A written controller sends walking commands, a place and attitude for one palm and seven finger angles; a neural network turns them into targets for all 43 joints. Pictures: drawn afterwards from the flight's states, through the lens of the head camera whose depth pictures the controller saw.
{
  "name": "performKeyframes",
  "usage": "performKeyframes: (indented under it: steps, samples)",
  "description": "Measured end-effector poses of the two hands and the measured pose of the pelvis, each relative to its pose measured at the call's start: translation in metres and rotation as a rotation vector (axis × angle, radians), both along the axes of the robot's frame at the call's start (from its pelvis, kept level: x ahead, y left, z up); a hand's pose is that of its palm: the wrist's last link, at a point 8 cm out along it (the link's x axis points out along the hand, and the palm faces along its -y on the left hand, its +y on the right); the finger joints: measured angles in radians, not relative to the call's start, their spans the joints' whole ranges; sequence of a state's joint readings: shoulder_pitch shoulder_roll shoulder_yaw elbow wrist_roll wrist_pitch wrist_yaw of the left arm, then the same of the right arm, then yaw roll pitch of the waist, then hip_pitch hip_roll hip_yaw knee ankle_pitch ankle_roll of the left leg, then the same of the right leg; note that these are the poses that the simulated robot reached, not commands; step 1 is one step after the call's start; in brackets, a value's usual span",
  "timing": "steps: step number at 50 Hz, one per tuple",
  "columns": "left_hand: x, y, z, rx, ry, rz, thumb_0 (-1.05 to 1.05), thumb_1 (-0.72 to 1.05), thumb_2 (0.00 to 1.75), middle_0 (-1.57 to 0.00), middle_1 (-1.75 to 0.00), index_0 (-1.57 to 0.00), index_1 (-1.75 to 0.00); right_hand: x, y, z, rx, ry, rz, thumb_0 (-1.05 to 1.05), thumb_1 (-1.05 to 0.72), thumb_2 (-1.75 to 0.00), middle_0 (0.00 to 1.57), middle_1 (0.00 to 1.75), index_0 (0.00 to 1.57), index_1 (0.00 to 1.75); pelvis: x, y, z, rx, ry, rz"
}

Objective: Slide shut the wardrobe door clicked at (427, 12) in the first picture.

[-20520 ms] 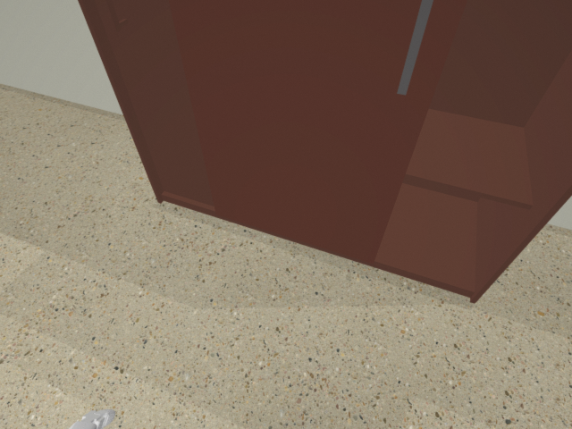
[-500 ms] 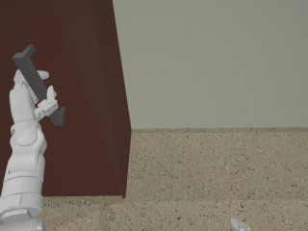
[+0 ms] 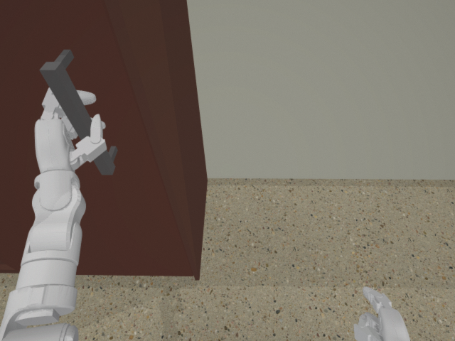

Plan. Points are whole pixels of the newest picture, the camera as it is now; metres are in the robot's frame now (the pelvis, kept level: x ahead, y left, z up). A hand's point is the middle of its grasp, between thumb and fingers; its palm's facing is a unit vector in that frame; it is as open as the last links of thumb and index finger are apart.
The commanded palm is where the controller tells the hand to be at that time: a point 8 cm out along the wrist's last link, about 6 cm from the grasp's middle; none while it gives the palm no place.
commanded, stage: stop walking and hold the door there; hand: left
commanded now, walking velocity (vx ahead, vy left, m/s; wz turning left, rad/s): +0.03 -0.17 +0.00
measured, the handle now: (89, 120) +0.42 +0.26 +0.17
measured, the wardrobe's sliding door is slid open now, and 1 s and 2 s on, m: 0.00 0.00 0.00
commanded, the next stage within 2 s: loosen the grip on the handle in 0.84 s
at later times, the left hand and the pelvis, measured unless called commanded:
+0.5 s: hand (100, 139) +0.38 +0.23 +0.17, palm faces +0.38 -0.91 -0.17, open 6.1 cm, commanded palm +0.34 +0.26 +0.17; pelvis +0.02 +0.00 +0.01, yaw -1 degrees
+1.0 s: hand (96, 134) +0.39 +0.24 +0.17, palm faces +0.37 -0.90 -0.24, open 6.3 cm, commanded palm +0.33 +0.27 +0.18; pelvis +0.01 -0.02 +0.01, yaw -1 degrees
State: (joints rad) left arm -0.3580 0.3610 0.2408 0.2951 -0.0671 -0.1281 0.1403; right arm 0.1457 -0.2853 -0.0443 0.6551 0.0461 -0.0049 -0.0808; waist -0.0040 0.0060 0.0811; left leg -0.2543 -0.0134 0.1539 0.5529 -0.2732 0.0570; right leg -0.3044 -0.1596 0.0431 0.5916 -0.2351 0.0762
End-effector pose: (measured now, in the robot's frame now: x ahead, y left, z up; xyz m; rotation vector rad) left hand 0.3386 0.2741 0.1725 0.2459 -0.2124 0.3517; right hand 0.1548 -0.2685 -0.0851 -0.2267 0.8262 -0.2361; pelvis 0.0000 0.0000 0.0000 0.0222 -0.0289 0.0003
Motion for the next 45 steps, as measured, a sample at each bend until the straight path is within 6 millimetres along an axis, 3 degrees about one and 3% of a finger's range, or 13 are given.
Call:
performKeyframes:
  steps: [8, 13, 18, 32, 45]
  samples:
    - [0.000, -0.005, -0.001, -0.024, -0.003, 0.013, -0.06, 0.72, 0.82, -0.45, -1.40, -0.21, -1.37, 0.007, 0.055, -0.014, 0.120, 0.009, 0.091, 0.01, -0.91, -0.90, 0.20, 0.30, 0.20, 0.30, 0.007, 0.005, 0.001, -0.026, -0.010, -0.013]
    - [0.000, -0.005, -0.001, -0.037, 0.000, 0.006, -0.05, 0.72, 0.82, -0.45, -1.40, -0.23, -1.38, 0.005, 0.068, -0.013, 0.131, 0.045, 0.106, 0.01, -0.90, -0.90, 0.21, 0.30, 0.20, 0.30, 0.014, 0.006, 0.007, -0.030, 0.005, -0.018]
    - [0.000, -0.004, -0.001, -0.035, 0.003, 0.008, -0.06, 0.71, 0.83, -0.45, -1.40, -0.24, -1.38, 0.008, 0.059, -0.007, 0.105, 0.041, 0.102, 0.01, -0.90, -0.90, 0.21, 0.30, 0.20, 0.30, 0.018, 0.004, 0.010, -0.028, 0.007, -0.022]
    - [-0.001, -0.005, 0.001, -0.031, 0.020, 0.031, -0.06, 0.71, 0.82, -0.45, -1.40, -0.25, -1.37, 0.014, 0.006, 0.016, 0.010, -0.027, 0.026, 0.01, -0.91, -0.90, 0.20, 0.30, 0.20, 0.30, 0.018, -0.010, 0.013, -0.031, 0.013, -0.028]
    - [-0.001, -0.005, 0.002, -0.018, 0.043, 0.052, -0.07, 0.70, 0.81, -0.45, -1.40, -0.28, -1.37, -0.010, 0.002, 0.005, 0.034, 0.023, -0.007, 0.01, -0.91, -0.90, 0.20, 0.30, 0.20, 0.30, 0.014, -0.016, 0.013, -0.031, 0.017, -0.035]
